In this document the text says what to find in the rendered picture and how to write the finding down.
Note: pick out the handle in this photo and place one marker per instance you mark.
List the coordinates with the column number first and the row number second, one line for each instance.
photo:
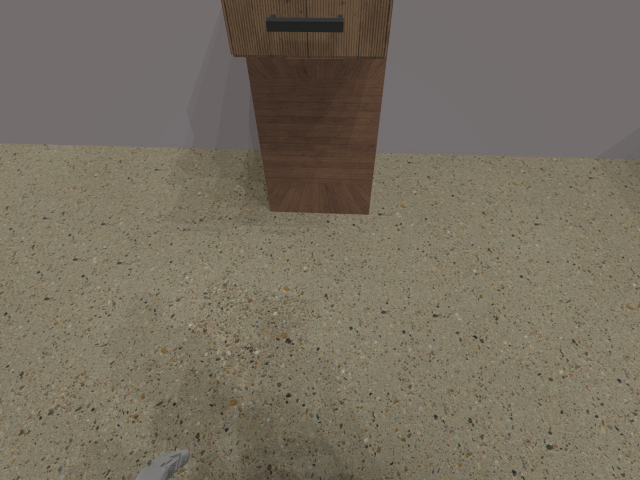
column 274, row 24
column 314, row 62

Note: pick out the robot left hand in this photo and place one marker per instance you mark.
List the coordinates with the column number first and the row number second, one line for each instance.
column 165, row 465

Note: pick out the drawer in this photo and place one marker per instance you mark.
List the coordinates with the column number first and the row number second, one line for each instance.
column 365, row 33

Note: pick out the cabinet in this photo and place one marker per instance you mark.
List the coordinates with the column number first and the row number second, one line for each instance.
column 318, row 129

